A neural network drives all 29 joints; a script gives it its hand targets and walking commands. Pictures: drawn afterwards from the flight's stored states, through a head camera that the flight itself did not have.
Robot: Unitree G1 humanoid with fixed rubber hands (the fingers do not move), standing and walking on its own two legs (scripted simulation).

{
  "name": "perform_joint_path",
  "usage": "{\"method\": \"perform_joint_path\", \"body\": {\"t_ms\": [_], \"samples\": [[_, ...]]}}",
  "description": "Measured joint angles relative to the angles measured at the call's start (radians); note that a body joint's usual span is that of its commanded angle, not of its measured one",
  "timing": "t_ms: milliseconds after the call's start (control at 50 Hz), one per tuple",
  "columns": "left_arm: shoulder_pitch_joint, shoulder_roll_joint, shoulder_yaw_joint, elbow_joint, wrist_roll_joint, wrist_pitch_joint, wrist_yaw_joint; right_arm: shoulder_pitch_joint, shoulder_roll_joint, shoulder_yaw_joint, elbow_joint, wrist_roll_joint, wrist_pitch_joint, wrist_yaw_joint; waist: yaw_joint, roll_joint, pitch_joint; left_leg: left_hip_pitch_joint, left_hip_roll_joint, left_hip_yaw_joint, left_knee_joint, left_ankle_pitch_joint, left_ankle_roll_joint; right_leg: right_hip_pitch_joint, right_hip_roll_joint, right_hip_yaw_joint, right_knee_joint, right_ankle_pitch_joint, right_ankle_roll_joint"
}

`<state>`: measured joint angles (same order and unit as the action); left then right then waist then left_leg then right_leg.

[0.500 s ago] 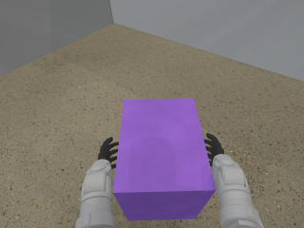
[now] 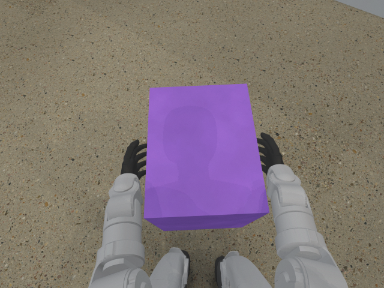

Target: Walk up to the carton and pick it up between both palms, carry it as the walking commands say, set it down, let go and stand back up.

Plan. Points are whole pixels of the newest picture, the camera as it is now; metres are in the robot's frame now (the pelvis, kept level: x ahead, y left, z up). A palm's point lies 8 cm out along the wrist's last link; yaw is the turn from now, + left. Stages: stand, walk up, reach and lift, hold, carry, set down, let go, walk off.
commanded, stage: set down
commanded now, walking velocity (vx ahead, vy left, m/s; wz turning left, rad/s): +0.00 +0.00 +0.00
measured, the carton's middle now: (200, 165) +0.39 +0.01 -0.12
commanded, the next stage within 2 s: none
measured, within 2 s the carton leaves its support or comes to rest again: neither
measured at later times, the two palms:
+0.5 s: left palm (141, 172) +0.38 +0.17 -0.13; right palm (260, 165) +0.39 -0.14 -0.13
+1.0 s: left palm (148, 172) +0.40 +0.17 -0.22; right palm (252, 166) +0.42 -0.14 -0.22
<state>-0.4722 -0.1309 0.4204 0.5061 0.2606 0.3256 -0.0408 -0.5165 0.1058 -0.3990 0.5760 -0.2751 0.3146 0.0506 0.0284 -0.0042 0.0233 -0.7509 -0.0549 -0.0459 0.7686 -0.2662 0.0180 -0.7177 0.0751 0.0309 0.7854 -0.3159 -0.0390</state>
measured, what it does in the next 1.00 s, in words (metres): lowers itself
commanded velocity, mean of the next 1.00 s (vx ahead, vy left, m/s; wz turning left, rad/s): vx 0.00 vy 0.00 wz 0.00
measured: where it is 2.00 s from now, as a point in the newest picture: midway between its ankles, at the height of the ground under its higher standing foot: outside the picture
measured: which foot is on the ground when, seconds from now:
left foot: down 0.00-1.00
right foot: down 0.00-1.00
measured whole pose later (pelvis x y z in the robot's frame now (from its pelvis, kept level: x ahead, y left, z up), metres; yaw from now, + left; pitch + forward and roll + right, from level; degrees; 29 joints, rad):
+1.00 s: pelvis -0.03 +0.00 -0.15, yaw -1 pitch +39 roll +0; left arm -0.81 -0.03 0.45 0.64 0.18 0.29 0.03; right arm -0.87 -0.01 -0.40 0.73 -0.18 0.28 -0.02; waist 0.03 -0.01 -0.16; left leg -1.66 -0.09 -0.05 1.43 -0.45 0.00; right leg -1.63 0.12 0.02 1.45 -0.50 -0.02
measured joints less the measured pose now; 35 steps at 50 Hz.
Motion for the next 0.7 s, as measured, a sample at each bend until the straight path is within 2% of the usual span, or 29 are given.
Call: {"method": "perform_joint_path", "body": {"t_ms": [300,700], "samples": [[-0.091,0.014,0.018,0.002,-0.02,-0.035,0.007,-0.091,-0.022,-0.007,0.001,0.028,-0.03,-0.009,0.0,0.001,-0.099,-0.365,-0.013,-0.001,0.21,-0.053,-0.004,-0.365,0.009,0.0,0.215,-0.057,0.007],[-0.226,0.058,0.021,0.064,-0.049,-0.036,0.043,-0.232,-0.07,-0.009,0.075,0.071,-0.034,-0.043,-0.005,-0.011,-0.178,-0.709,-0.026,-0.001,0.476,-0.133,-0.01,-0.709,0.029,-0.001,0.481,-0.138,0.014]]}}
